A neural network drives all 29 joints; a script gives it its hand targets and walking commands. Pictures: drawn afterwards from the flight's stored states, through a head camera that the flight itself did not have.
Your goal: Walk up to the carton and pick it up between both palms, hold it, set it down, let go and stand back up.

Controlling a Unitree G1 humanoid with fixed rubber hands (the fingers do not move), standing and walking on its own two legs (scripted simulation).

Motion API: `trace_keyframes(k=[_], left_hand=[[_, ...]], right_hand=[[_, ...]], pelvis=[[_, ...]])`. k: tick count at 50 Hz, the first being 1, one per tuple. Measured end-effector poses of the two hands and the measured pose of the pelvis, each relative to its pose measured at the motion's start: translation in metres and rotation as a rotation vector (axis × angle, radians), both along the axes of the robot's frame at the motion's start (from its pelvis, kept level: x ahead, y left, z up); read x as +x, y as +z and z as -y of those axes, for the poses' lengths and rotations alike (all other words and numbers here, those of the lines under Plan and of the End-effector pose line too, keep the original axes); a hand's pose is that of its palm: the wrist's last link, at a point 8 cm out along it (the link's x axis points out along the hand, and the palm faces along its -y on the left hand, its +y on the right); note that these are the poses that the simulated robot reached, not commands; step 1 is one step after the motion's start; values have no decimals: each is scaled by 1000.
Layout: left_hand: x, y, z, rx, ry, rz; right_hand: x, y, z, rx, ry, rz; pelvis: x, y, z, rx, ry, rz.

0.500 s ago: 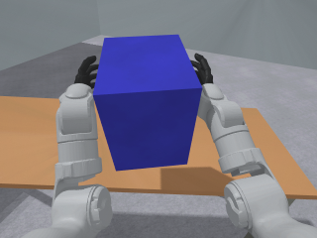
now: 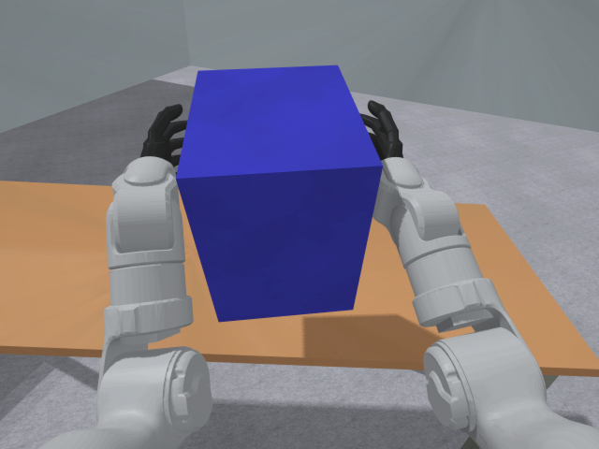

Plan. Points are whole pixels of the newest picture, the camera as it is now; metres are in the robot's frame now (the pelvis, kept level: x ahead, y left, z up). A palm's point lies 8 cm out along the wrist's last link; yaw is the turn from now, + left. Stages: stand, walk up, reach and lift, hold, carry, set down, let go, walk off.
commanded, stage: hold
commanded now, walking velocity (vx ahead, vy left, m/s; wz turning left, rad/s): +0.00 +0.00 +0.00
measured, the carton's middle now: (278, 194) +0.37 +0.01 +0.23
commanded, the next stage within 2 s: none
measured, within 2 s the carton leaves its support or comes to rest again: neither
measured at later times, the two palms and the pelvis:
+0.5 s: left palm (164, 158) +0.36 +0.14 +0.28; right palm (392, 158) +0.36 -0.12 +0.28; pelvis +0.00 +0.00 +0.00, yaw +0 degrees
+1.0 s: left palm (162, 160) +0.36 +0.15 +0.28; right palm (389, 160) +0.36 -0.12 +0.28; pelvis +0.00 +0.00 +0.00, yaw +0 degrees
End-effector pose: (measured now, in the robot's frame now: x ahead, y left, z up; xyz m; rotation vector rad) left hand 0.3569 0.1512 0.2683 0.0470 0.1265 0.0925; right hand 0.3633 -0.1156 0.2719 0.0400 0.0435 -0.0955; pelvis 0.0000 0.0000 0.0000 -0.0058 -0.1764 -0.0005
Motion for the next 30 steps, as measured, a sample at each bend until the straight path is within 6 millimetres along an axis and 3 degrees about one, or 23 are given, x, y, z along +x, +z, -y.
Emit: trace_keyframes(k=[30], left_hand=[[3, 10, 6, 1, -19, 3]], right_hand=[[0, 8, 6, 9, -10, -1]], pelvis=[[2, 0, 5, 1, 1, 0]])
